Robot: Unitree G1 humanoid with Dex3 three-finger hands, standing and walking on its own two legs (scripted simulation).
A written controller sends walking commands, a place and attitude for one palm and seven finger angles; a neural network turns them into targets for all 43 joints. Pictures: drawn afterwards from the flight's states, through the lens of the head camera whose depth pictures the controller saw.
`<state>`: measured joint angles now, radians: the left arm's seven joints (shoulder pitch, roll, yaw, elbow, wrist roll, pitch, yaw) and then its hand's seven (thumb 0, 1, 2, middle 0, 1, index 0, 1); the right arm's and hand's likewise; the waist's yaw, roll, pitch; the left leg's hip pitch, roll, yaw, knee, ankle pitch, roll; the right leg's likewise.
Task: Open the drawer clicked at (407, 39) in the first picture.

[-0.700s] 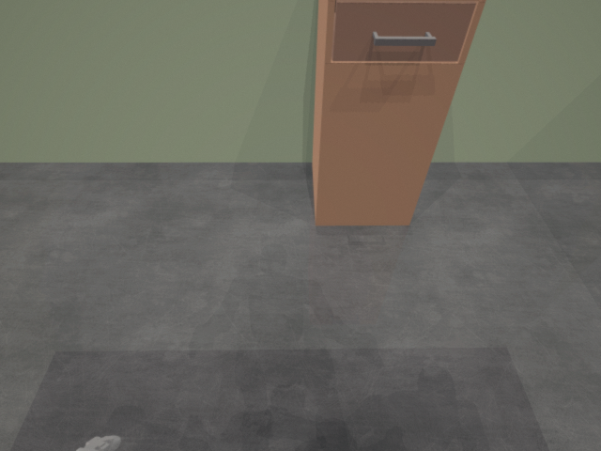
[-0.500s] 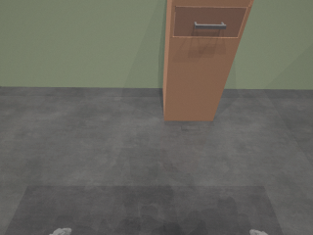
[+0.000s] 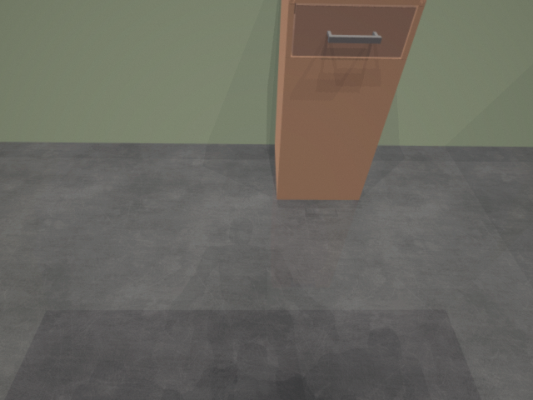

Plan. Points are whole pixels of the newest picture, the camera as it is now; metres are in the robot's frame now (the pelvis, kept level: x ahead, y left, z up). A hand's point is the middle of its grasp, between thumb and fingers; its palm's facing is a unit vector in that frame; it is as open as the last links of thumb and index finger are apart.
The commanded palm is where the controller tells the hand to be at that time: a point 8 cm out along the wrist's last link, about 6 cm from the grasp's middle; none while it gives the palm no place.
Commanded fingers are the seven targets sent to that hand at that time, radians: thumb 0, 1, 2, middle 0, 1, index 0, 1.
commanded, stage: stand and wait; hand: left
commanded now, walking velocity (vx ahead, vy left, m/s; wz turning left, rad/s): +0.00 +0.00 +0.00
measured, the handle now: (353, 36) +1.18 -0.22 +0.06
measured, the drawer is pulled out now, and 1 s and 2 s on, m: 0.00 0.00 0.00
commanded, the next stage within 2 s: look at it before walking up in 0.12 s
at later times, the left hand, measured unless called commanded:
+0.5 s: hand out of the picture +0.07 +0.25 -0.15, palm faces -0.04 -0.94 -0.33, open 7.4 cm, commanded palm none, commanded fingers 0.00 0.90 0.90 -0.20 -0.30 -0.20 -0.30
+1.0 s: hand out of the picture +0.07 +0.24 -0.16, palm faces -0.06 -0.94 -0.33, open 7.4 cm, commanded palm none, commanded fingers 0.00 0.90 0.90 -0.20 -0.30 -0.20 -0.30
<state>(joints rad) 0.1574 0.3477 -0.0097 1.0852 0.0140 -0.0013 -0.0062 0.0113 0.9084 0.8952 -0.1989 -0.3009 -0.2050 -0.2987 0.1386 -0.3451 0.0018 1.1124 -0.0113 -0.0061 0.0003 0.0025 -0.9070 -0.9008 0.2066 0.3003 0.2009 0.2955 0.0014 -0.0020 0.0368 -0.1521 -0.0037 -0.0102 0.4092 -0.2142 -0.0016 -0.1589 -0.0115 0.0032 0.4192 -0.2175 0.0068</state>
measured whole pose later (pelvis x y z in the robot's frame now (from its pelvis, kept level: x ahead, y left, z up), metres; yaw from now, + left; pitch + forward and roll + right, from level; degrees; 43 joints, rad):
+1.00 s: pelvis +0.00 +0.00 +0.00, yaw -3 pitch -2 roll +0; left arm 0.17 0.33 0.00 1.06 0.02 0.02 0.00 0.01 0.91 0.90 -0.20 -0.30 -0.20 -0.30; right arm 0.11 -0.32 -0.01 1.08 -0.01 0.00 -0.01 0.00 -0.91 -0.90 0.21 0.30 0.20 0.30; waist 0.02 0.00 0.04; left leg -0.17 0.01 0.04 0.42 -0.23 -0.01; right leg -0.20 0.01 0.05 0.45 -0.22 0.01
